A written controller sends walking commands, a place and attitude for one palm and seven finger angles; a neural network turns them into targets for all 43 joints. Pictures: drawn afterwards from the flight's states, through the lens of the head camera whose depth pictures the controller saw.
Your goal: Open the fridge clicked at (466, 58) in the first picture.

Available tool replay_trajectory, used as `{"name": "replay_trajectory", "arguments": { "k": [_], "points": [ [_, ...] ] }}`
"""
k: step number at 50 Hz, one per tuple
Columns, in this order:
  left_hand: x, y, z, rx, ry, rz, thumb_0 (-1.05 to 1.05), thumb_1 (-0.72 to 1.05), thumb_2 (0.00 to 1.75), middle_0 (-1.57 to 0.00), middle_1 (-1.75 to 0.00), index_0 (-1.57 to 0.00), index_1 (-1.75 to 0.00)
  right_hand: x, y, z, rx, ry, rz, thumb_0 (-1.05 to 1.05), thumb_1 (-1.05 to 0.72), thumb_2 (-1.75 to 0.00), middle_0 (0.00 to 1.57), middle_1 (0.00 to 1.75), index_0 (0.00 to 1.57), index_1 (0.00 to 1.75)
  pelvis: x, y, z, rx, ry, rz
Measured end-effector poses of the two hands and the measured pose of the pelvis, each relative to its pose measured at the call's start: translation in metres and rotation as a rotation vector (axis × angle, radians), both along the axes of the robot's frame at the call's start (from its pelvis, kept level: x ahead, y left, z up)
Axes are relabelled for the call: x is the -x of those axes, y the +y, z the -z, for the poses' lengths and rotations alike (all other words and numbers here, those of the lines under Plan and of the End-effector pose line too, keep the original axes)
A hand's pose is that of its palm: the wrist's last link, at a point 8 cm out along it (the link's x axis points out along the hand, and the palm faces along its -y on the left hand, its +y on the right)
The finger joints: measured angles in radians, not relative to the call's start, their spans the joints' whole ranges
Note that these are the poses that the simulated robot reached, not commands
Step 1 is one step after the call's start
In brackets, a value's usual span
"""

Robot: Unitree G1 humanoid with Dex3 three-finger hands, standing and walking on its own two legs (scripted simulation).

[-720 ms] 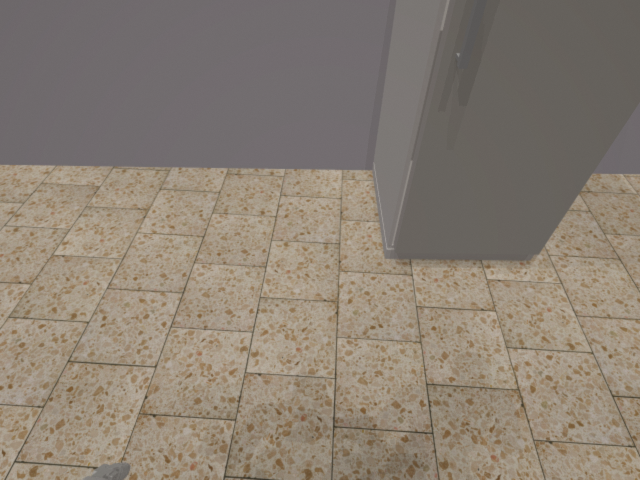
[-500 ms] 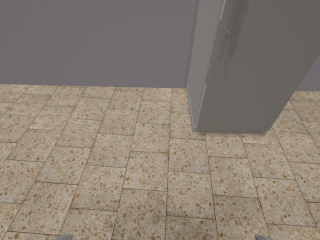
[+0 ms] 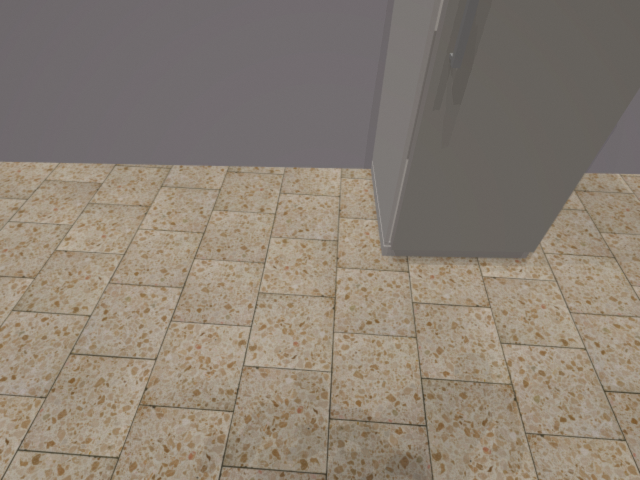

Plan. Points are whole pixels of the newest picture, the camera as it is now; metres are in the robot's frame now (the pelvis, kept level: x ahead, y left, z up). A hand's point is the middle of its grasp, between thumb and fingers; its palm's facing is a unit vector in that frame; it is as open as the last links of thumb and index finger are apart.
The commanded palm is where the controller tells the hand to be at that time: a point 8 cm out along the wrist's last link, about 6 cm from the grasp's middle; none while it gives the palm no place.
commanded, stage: stand and wait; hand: left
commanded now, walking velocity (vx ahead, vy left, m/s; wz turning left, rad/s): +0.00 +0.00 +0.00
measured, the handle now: (468, 5) +1.05 -0.27 +0.20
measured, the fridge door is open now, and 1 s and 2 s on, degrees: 0 0 0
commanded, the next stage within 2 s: look at it before walking up in 0.16 s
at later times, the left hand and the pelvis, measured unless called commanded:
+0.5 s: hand out of the picture +0.08 +0.24 -0.16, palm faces -0.03 -0.95 -0.32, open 7.4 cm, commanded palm none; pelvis +0.01 +0.00 +0.00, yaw +0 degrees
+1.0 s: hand out of the picture +0.09 +0.23 -0.16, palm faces -0.05 -0.94 -0.33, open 7.4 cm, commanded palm none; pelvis +0.01 +0.00 +0.00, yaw -3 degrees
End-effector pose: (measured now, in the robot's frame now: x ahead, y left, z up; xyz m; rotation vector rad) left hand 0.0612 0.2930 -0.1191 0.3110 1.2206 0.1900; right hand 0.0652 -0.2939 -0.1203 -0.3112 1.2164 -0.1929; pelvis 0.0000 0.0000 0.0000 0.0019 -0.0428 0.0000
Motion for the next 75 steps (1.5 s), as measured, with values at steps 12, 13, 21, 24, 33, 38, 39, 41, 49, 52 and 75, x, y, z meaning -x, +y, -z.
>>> {"name": "replay_trajectory", "arguments": {
  "k": [12,13,21,24,33,38,39,41,49,52,75],
  "points": [
    [-0.004,-0.005,0.000,0.008,-0.008,0.009,0.01,0.91,0.90,-0.20,-0.30,-0.20,-0.30,0.002,0.001,0.001,-0.008,0.004,0.002,0.00,-0.90,-0.90,0.20,0.30,0.20,0.30,0.001,-0.001,-0.001,0.000,0.008,0.001],
    [-0.004,-0.005,0.000,0.008,-0.008,0.009,0.01,0.91,0.90,-0.20,-0.30,-0.20,-0.30,0.001,0.001,0.000,-0.008,0.003,0.002,0.00,-0.90,-0.90,0.20,0.30,0.20,0.30,0.001,-0.001,-0.001,0.000,0.008,0.002],
    [-0.008,-0.006,0.001,0.012,-0.004,0.011,0.01,0.91,0.90,-0.20,-0.30,-0.20,-0.30,-0.007,0.001,-0.001,-0.006,-0.005,0.000,0.00,-0.90,-0.90,0.20,0.30,0.20,0.30,-0.003,-0.001,-0.001,0.000,0.012,0.004],
    [-0.010,-0.006,0.001,0.011,-0.003,0.010,0.01,0.91,0.90,-0.20,-0.30,-0.20,-0.30,-0.010,0.001,-0.002,-0.004,-0.008,-0.002,0.00,-0.90,-0.90,0.20,0.30,0.20,0.30,-0.005,-0.001,-0.001,-0.001,0.012,0.005],
    [-0.016,-0.004,-0.001,0.004,-0.004,0.009,0.01,0.91,0.90,-0.20,-0.30,-0.20,-0.30,-0.022,0.000,-0.003,-0.002,-0.020,-0.008,0.00,-0.90,-0.90,0.20,0.30,0.20,0.30,-0.010,-0.002,-0.002,-0.001,0.014,0.004],
    [-0.019,-0.004,-0.002,0.000,-0.007,0.008,0.01,0.91,0.90,-0.20,-0.30,-0.20,-0.30,-0.026,-0.001,-0.003,-0.003,-0.026,-0.011,0.00,-0.90,-0.90,0.20,0.30,0.20,0.30,-0.012,-0.003,-0.002,-0.001,0.014,0.005],
    [-0.019,-0.004,-0.002,0.000,-0.008,0.008,0.01,0.91,0.90,-0.20,-0.30,-0.20,-0.30,-0.027,-0.001,-0.003,-0.003,-0.027,-0.012,0.00,-0.90,-0.90,0.20,0.30,0.20,0.30,-0.013,-0.003,-0.002,-0.001,0.013,0.005],
    [-0.020,-0.004,-0.003,-0.001,-0.010,0.007,0.01,0.91,0.90,-0.20,-0.30,-0.20,-0.30,-0.029,-0.001,-0.003,-0.003,-0.029,-0.012,0.00,-0.90,-0.90,0.20,0.30,0.20,0.30,-0.014,-0.003,-0.002,-0.001,0.012,0.005],
    [-0.021,-0.011,0.003,0.003,0.011,0.017,0.00,0.91,0.90,-0.20,-0.30,-0.20,-0.30,-0.026,0.003,0.001,-0.008,-0.052,0.025,0.00,-0.90,-0.90,0.20,0.30,0.20,0.30,-0.011,-0.004,0.001,-0.003,0.016,0.050],
    [-0.018,-0.021,0.010,0.023,0.040,0.038,0.00,0.91,0.90,-0.20,-0.30,-0.20,-0.30,-0.015,0.010,0.007,-0.029,-0.056,0.061,0.00,-0.90,-0.90,0.20,0.30,0.20,0.30,-0.007,-0.005,0.005,-0.010,0.019,0.081],
    [-0.012,-0.101,0.010,0.080,0.106,0.198,0.00,0.90,0.90,-0.21,-0.30,-0.20,-0.30,0.073,-0.015,0.019,-0.087,-0.028,0.335,0.00,-0.90,-0.90,0.20,0.30,0.20,0.30,0.016,-0.036,0.002,-0.041,0.065,0.317]
  ]
}}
